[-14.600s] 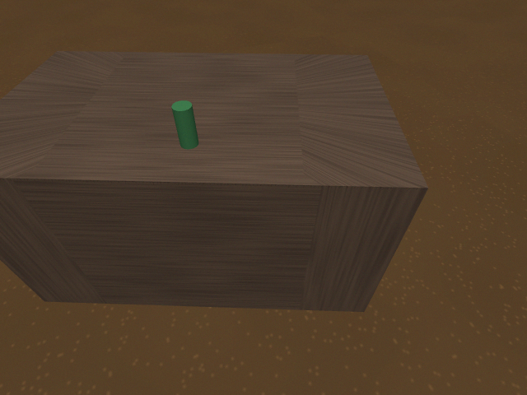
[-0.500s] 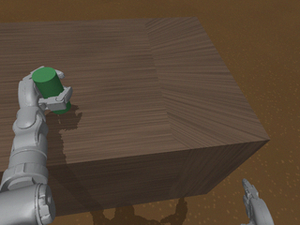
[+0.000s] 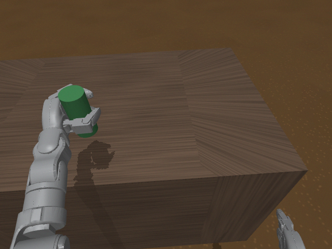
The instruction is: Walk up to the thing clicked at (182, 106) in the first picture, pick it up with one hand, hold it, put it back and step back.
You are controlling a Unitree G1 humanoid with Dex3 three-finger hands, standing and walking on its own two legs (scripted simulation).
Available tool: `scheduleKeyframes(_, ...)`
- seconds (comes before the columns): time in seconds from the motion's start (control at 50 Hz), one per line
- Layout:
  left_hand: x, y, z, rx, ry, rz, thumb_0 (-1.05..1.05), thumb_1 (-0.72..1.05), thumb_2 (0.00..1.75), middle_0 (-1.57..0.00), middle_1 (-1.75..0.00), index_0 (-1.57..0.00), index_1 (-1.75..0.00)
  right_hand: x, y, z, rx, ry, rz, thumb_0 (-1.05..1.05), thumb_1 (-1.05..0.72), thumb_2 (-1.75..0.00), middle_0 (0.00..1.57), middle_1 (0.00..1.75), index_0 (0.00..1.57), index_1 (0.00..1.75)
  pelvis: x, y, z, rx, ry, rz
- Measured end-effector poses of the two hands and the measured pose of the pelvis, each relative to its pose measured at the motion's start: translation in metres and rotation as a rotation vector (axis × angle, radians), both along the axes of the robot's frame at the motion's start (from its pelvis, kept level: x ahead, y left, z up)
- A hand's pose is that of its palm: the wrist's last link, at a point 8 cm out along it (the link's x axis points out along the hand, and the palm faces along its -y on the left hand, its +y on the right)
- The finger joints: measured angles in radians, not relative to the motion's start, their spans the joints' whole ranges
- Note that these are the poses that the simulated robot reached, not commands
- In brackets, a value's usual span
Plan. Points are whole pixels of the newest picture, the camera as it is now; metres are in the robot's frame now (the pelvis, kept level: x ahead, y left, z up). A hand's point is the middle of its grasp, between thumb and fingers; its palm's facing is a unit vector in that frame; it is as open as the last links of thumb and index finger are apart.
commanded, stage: lift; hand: left
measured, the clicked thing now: (80, 113) +0.40 +0.20 +0.16
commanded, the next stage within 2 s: hold in 0.68 s
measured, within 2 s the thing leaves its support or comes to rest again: neither
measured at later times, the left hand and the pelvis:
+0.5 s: hand (78, 112) +0.35 +0.18 +0.22, palm faces +0.18 -0.98 +0.00, open 7.1 cm; pelvis -0.02 -0.01 +0.01, yaw +1 degrees
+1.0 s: hand (72, 104) +0.34 +0.18 +0.24, palm faces +0.17 -0.98 +0.00, open 7.1 cm; pelvis +0.00 -0.01 +0.02, yaw +2 degrees
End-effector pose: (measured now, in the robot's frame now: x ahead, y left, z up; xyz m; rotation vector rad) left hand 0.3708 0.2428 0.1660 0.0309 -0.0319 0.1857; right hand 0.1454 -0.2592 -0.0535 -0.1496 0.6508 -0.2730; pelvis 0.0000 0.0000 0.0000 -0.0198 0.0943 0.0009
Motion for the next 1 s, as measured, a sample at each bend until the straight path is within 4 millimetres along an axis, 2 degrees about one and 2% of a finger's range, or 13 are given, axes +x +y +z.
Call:
scheduleKeyframes(0.18,-0.034,-0.006,0.022,-0.012,0.002,0.009,-0.02,-0.08,1.17,-0.87,-1.13,-0.91,-1.13,-0.005,0.005,0.004,0.015,-0.037,0.04,-0.02,0.55,-0.05,0.06,0.05,0.05,0.05,-0.01,-0.007,0.005,0.009,-0.055,0.015)
scheduleKeyframes(0.34,-0.05,-0.014,0.036,-0.007,0.028,0.006,-0.02,-0.08,1.17,-0.86,-1.13,-0.9,-1.13,-0.008,0.001,0.003,0.017,-0.058,0.038,-0.02,0.55,-0.05,0.06,0.05,0.05,0.05,-0.016,-0.01,0.009,0.014,-0.089,0.022)
scheduleKeyframes(0.64,-0.056,-0.015,0.053,-0.029,0.019,-0.001,-0.01,-0.08,1.17,-0.86,-1.13,-0.91,-1.13,-0.004,-0.003,0.006,0.008,-0.08,0.03,-0.02,0.53,-0.05,0.06,0.05,0.05,0.05,-0.014,-0.01,0.014,0.016,-0.109,0.023)
scheduleKeyframes(1.0,-0.056,-0.014,0.07,-0.033,-0.001,-0.01,-0.01,-0.08,1.17,-0.86,-1.13,-0.91,-1.13,0.016,0.006,0.006,0.023,-0.091,0.051,-0.02,0.51,-0.06,0.06,0.05,0.05,0.05,-0.001,-0.009,0.017,0.018,-0.112,0.03)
